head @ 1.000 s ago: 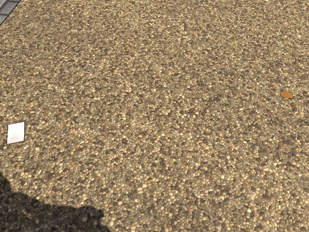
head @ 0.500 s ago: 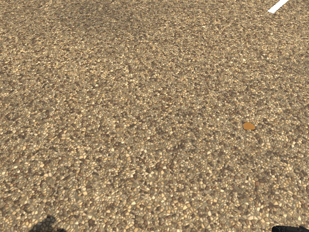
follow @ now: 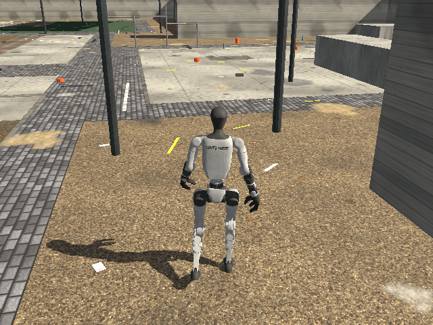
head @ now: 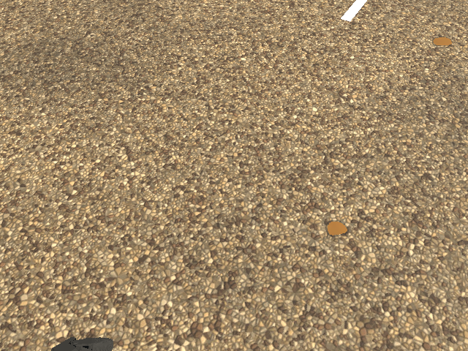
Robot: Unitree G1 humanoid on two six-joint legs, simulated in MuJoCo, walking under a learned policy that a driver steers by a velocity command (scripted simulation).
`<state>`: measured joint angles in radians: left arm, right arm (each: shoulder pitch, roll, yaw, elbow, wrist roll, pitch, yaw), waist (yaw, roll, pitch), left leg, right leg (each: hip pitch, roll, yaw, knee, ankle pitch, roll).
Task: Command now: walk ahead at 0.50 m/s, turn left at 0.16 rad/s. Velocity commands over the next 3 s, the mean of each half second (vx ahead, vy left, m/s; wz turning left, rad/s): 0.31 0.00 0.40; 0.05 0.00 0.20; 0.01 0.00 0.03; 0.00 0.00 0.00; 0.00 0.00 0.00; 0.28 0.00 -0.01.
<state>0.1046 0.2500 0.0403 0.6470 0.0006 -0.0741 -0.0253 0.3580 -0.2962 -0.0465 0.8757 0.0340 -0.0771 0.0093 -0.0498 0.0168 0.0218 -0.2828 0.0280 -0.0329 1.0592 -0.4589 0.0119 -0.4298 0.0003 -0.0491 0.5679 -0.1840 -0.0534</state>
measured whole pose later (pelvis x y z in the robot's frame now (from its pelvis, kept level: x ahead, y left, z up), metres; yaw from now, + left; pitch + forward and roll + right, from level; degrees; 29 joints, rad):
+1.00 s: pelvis +0.28 +0.01 +0.00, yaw +20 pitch +0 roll +0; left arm 0.23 0.22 0.03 0.80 0.02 -0.02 0.02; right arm 0.18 -0.23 -0.03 0.72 -0.02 0.02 0.00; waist 0.00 0.03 0.00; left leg -0.33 -0.05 -0.08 0.53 -0.20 0.01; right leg -0.26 -0.01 0.02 0.56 -0.31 0.01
